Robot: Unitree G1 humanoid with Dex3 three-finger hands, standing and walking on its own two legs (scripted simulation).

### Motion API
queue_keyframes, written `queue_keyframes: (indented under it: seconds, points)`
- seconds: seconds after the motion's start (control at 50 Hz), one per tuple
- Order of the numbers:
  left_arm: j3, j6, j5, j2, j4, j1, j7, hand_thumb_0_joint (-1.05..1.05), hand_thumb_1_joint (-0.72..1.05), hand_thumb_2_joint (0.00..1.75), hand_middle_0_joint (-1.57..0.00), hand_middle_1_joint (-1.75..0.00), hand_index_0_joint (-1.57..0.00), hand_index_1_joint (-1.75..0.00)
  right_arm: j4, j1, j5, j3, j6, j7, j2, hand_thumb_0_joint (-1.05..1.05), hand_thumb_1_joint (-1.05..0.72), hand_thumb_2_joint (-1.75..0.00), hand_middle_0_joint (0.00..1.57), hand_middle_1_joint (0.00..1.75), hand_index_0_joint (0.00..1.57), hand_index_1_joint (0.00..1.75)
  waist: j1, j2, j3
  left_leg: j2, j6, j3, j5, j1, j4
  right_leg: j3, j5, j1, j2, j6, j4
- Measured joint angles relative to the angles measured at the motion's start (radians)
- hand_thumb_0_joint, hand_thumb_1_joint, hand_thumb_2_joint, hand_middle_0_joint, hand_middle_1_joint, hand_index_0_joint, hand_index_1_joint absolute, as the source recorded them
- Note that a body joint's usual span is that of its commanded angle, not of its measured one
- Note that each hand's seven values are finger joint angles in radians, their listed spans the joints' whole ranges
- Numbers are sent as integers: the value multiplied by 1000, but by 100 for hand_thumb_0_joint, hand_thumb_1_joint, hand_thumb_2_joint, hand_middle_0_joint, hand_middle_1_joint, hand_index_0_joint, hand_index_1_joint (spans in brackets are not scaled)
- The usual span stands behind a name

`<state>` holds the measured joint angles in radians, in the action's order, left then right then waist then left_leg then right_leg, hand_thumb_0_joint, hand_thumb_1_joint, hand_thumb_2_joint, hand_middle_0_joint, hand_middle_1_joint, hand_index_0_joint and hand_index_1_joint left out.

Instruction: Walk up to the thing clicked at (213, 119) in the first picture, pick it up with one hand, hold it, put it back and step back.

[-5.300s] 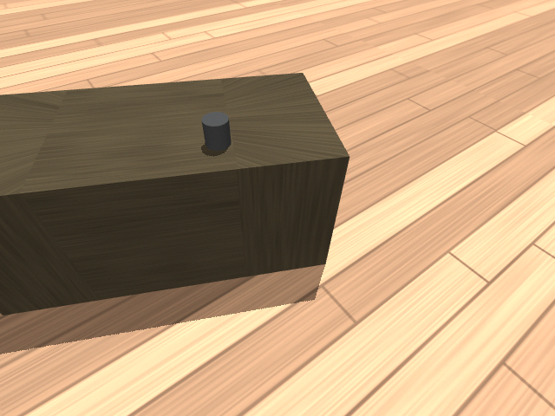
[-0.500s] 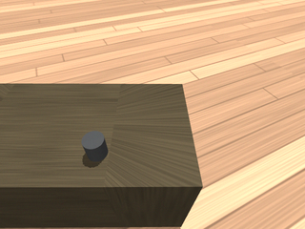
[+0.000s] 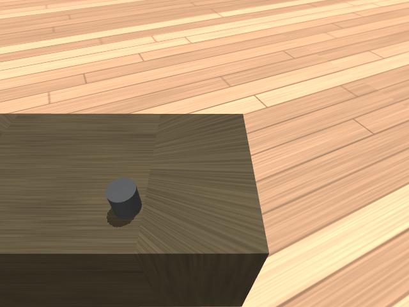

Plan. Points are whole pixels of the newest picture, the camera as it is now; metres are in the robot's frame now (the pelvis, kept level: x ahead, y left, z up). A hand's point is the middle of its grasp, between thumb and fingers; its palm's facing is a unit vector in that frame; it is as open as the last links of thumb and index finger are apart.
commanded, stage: stand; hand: left
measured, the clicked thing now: (124, 198) +0.45 +0.22 -0.14
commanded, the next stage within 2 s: go down in 1.32 s
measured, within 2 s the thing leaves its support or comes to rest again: neither
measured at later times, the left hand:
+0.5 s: hand out of the picture +0.07 +0.25 -0.16, palm faces -0.02 -0.94 -0.35, open 7.4 cm
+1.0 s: hand out of the picture +0.07 +0.24 -0.16, palm faces -0.03 -0.94 -0.35, open 7.4 cm
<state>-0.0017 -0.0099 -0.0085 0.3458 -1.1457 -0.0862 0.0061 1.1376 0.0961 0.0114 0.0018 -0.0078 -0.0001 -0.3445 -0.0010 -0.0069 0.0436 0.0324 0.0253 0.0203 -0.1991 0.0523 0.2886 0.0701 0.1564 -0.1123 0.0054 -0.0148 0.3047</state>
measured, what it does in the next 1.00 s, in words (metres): stands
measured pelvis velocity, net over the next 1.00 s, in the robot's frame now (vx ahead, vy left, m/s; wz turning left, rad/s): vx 0.00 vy -0.01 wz -0.01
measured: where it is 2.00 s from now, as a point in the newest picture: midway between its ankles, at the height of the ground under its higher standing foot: outside the picture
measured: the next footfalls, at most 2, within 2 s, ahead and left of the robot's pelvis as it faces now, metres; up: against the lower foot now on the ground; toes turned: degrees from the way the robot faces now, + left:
none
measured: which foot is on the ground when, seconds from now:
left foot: down 0.00-1.00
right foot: down 0.00-1.00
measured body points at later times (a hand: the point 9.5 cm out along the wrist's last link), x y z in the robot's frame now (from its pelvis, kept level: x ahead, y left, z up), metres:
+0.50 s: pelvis +0.00 -0.01 +0.00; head +0.00 -0.01 +0.45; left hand +0.07 +0.30 -0.13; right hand +0.07 -0.31 -0.14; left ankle -0.03 +0.13 -0.75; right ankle +0.01 -0.11 -0.75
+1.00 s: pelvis +0.00 -0.01 +0.00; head +0.00 -0.01 +0.45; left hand +0.07 +0.29 -0.13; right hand +0.06 -0.31 -0.14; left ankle -0.03 +0.13 -0.75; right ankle +0.01 -0.11 -0.75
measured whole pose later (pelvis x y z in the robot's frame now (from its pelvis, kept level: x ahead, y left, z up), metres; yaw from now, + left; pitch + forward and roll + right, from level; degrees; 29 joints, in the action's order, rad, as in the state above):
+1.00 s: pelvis +0.00 -0.01 +0.00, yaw +0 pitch -2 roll +0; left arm 0.00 -0.01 -0.01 0.35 -1.14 -0.11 0.01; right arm 1.13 0.13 0.01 0.01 -0.01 0.00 -0.35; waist 0.00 -0.01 0.04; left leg 0.05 0.04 0.02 -0.20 0.06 0.29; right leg 0.07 0.16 -0.12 -0.01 -0.03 0.32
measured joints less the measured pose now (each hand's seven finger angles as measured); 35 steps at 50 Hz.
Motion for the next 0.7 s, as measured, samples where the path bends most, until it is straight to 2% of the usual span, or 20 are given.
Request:
queue_keyframes:
  seconds: [0.7]
  points:
    - [2, 0, 0, 2, -1, -22, 2, 1, 90, 90, -20, -30, -20, -31, -8, 29, 2, 2, 1, 0, -4, 0, -90, -89, 20, 30, 21, 30, 2, 0, -1, 12, 11, 2, 2, 2, 2, -1, 1, -7, -12, -13, 10]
